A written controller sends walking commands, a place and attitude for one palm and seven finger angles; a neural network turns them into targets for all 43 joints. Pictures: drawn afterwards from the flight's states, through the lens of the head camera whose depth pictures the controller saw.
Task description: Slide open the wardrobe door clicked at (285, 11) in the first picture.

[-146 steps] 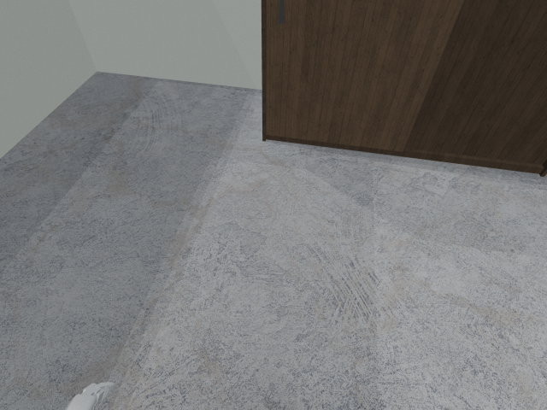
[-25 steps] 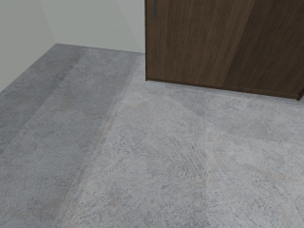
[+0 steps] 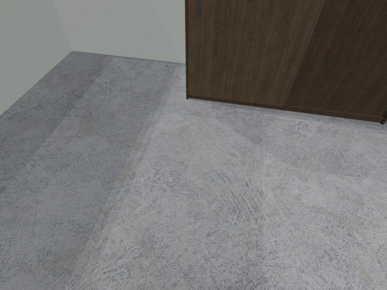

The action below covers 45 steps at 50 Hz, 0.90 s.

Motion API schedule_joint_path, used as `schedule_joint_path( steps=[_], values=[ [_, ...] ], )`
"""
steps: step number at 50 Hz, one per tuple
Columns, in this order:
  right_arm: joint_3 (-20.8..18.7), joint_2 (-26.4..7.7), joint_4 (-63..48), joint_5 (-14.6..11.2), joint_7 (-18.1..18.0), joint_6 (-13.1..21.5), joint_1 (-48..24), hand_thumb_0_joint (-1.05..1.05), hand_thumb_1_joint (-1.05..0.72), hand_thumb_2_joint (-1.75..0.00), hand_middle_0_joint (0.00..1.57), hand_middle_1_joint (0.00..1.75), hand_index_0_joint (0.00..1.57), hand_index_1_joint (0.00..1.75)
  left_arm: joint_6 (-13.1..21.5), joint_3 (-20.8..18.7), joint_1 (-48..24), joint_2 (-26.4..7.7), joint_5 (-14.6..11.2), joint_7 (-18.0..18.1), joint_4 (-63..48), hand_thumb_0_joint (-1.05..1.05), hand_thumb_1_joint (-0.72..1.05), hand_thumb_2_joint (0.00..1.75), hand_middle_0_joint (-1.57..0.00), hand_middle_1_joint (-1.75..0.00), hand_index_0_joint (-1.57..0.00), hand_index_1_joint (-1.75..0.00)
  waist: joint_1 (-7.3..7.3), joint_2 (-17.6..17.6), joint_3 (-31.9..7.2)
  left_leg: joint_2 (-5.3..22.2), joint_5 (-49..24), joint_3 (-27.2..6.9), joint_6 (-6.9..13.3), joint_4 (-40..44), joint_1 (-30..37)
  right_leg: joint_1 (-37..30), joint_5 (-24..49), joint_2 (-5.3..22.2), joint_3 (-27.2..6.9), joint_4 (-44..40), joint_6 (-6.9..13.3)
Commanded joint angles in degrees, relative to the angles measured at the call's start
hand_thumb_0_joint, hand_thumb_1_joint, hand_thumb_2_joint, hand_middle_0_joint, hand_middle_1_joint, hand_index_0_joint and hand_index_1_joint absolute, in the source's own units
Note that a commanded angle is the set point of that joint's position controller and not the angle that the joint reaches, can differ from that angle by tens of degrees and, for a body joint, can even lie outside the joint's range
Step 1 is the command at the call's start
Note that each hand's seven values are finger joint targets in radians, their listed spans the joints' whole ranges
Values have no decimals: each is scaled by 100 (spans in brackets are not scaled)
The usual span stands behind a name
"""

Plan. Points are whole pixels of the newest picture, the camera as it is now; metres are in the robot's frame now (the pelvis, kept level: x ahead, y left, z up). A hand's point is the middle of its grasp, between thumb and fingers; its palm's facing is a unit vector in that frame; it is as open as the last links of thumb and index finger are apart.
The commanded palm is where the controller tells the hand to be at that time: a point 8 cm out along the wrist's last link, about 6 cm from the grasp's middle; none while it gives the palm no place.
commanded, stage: walk to a spot facing it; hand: left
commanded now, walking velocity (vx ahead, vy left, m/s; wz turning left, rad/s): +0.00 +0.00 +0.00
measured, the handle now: out of the picture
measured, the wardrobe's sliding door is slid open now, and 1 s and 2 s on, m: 0.00 0.00 0.00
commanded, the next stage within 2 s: take the last steps up to it in 1.84 s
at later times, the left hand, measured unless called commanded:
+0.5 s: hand out of the picture +0.03 +0.21 -0.20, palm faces +0.04 -0.99 -0.13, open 7.4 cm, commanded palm none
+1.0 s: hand (140, 191) +0.43 +0.20 -0.19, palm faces +0.03 -0.98 -0.19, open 7.3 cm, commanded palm none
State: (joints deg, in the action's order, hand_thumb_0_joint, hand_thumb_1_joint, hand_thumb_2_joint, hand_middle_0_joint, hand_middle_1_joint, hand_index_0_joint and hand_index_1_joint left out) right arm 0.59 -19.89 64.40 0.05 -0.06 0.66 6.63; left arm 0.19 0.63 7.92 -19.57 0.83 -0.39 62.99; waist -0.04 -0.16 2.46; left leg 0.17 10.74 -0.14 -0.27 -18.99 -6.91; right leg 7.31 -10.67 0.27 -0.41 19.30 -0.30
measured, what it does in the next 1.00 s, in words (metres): walks ahead: right foot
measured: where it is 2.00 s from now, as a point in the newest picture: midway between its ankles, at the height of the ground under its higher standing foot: (193, 193)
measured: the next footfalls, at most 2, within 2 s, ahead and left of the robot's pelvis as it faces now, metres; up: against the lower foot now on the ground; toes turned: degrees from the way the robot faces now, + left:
right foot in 0.86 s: +0.44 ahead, -0.05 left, +0.00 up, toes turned -9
left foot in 1.34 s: +0.64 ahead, +0.18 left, +0.00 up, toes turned +9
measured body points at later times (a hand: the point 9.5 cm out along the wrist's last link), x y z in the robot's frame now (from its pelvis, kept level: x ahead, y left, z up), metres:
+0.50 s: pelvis +0.11 +0.04 -0.02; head +0.12 +0.07 +0.43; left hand +0.03 +0.26 -0.18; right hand +0.10 -0.20 -0.16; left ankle +0.06 +0.12 -0.75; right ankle +0.01 -0.10 -0.69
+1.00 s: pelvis +0.35 +0.02 -0.02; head +0.36 +0.02 +0.43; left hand +0.43 +0.25 -0.17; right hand +0.28 -0.19 -0.18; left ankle +0.24 +0.15 -0.63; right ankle +0.40 -0.04 -0.75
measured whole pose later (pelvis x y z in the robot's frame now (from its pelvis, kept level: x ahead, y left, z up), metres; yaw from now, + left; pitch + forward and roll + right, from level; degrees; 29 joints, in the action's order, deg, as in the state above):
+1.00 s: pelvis +0.35 +0.02 -0.02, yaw -1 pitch -2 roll -1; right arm -2.1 -6.7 65.9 0.5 -1.0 2.1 21.9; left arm 4.0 -3.4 10.4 -9.4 0.9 0.8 59.2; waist -1.4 -0.3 3.6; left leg 4.9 20.8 1.7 1.8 -76.0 -21.6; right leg 18.0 -14.4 -1.4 10.3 33.7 5.7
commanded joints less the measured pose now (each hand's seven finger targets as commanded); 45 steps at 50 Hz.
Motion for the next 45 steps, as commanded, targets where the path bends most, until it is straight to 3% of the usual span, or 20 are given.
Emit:
schedule_joint_path(
  steps=[1, 3, 9, 13, 15, 17, 19, 20, 21, 22, 24, 26, 30, 37, 39, 41, 42, 43, 44, 45],
  values=[
    [-240, -1212, -353, 19, -72, 151, -272, 0, -90, -90, 20, 30, 20, 30, 159, -251, -207, -1222, -16, 95, -351, 0, 90, 90, -20, -30, -20, -30, 12, 51, -476, 718, -837, -536, 155, 271, 182, -62, 755, 688, -524, -273, 171],
    [-55, -442, -176, 64, -39, 41, 73, 0, -90, -90, 20, 30, 20, 30, 45, -82, 188, -461, -24, 124, -155, 0, 90, 90, -20, -30, -20, -30, 12, 57, -482, 654, -167, -403, 43, 198, 151, 7, -91, 639, -469, -247, 46],
    [-153, -438, -251, 134, 16, -37, 402, 0, -90, -90, 20, 30, 20, 30, -22, -224, 721, -522, 64, -8, -213, 0, 90, 90, -20, -30, -20, -30, 98, 148, 476, 494, 2261, -448, 201, -67, -928, 684, -2383, 526, -742, -152, 251],
    [-143, -76, -449, 113, 11, 96, 493, 0, -90, -90, 20, 30, 20, 30, 104, -362, 1438, -609, 34, 37, -113, 0, 90, 90, -20, -30, -20, -30, 260, 922, 429, 154, 1249, 261, 105, -1561, -1798, -267, -1959, 1262, -1649, -557, 743],
    [-195, -45, -621, 116, 18, 142, 284, 0, -90, -90, 20, 30, 20, 30, 195, -440, 1728, -608, 49, 86, -75, 0, 90, 90, -20, -30, -20, -30, 376, 1115, 573, 329, 1691, 347, 62, -2297, -2446, -623, -1265, 1750, -2115, -728, 1125],
    [-225, 93, -701, 80, 31, 219, 307, 0, -90, -90, 20, 30, 20, 30, 274, -475, 1733, -496, 93, 122, -49, 0, 90, 90, -20, -30, -20, -30, 275, 842, 547, 512, 1823, 292, 71, -2167, -2454, -730, -175, 1879, -1857, -451, 1241],
    [-230, 268, -471, 42, 35, 286, 1053, 0, -90, -90, 20, 30, 20, 30, 269, -462, 1312, -335, 61, 120, -142, 0, 90, 90, -20, -30, -20, -30, -165, 505, 245, 488, 1193, 442, 130, -942, -921, 77, 270, 1487, -979, 295, 914],
    [-279, 180, -169, 58, 5, 335, 1924, 0, -90, -90, 20, 30, 20, 30, 252, -434, 1105, -113, 11, 91, -222, 0, 90, 90, -20, -30, -20, -30, -536, -169, -44, 441, 654, 181, 258, -261, 525, 986, 348, 851, -284, 1464, 579],
    [-463, -435, 174, 161, -77, 384, 2918, 0, -90, -90, 20, 30, 20, 30, 244, -353, 1035, 368, -51, 36, -386, 0, 90, 90, -20, -30, -20, -30, -800, -1891, -283, 1776, 541, -1743, 618, 376, 1525, 2378, -887, -16, 632, 3452, 135],
    [-463, -463, 322, 143, -154, 326, 3302, 0, -90, -90, 20, 30, 20, 30, 284, -302, 669, 395, -15, 72, -613, 0, 90, 90, -20, -30, -20, -30, -832, -1717, -42, 2389, -25, -2543, 913, 723, 1686, 3286, -2152, -113, 264, 4356, 126],
    [-318, 137, 161, 82, -171, 331, 2776, 0, -90, -90, 20, 30, 20, 30, 252, -382, 538, 323, 42, 62, -483, 0, 90, 90, -20, -30, -20, -30, -556, -539, 585, 2346, -752, -2010, 957, 616, 946, 3470, -1402, 455, -59, 4998, 205],
    [-257, 323, 81, 102, -204, 443, 2488, 0, -90, -90, 20, 30, 20, 30, 229, -371, 643, 579, 71, -25, -349, 0, 90, 90, -20, -30, -20, -30, -323, -128, 673, 1983, -1768, -1131, 804, 589, 792, 3319, -983, 553, 53, 5081, 97],
    [-223, 570, 163, 51, -246, 518, 2470, 0, -90, -90, 20, 30, 20, 30, 92, -354, 770, 839, 84, -86, -339, 0, 90, 90, -20, -30, -20, -30, -65, -593, 676, 1373, -2477, 52, 488, 699, 714, 3361, -328, 459, 445, 4887, 11],
    [-232, 588, 370, 71, -291, 497, 2697, 0, -90, -90, 20, 30, 20, 30, 158, -322, -168, 888, 19, -122, -773, 0, 90, 90, -20, -30, -20, -30, -122, -805, 749, 1206, -4363, 616, 493, 513, 812, 2275, 150, 49, 1152, 2144, 219],
    [-315, 382, 389, 58, -292, 477, 2594, 0, -90, -90, 20, 30, 20, 30, 204, -359, 457, 723, 47, -63, -613, 0, 90, 90, -20, -30, -20, -30, 170, -754, 218, 1381, -5616, 604, 533, -356, 1193, 1563, 40, -176, 1160, 1880, 435],
    [-375, 262, 290, 38, -277, 461, 2308, 0, -90, -90, 20, 30, 20, 30, 261, -468, 1553, 524, 101, -21, -286, 0, 90, 90, -20, -30, -20, -30, 685, -706, -301, 1281, -5326, 736, 433, -1746, 778, 151, 287, -257, 1114, 1451, 571],
    [-368, 356, 225, 8, -219, 456, 2230, 0, -90, -90, 20, 30, 20, 30, 332, -561, 2264, 199, 141, 14, -80, 0, 90, 90, -20, -30, -20, -30, 1006, -349, -657, 1079, -3890, 773, 321, -3180, -262, -1186, 577, 296, 509, 1184, 805],
    [-309, 799, 97, -66, -156, 486, 2499, 0, -90, -90, 20, 30, 20, 30, 360, -690, 2689, -328, 145, 86, -8, 0, 90, 90, -20, -30, -20, -30, 988, 961, -1215, 183, 396, 790, 159, -5238, -1836, -2238, 677, 1941, -2000, 743, 1503],
    [-334, 797, -72, -74, -163, 453, 2415, 0, -90, -90, 20, 30, 20, 30, 342, -743, 2537, -525, 14, 116, -28, 0, 90, 90, -20, -30, -20, -30, 745, 913, -1236, -44, 1996, 180, 262, -6636, -2420, -1943, 226, 2712, -3447, -151, 1954],
    [-363, 747, -112, -54, -130, 417, 2124, 0, -90, -90, 20, 30, 20, 30, 319, -736, 1846, -354, -23, 130, -198, 0, 90, 90, -20, -30, -20, -30, 593, 553, -604, 400, 1489, -142, 359, -6738, -2616, -1146, -1324, 2574, -2960, -570, 1819]
  ],
)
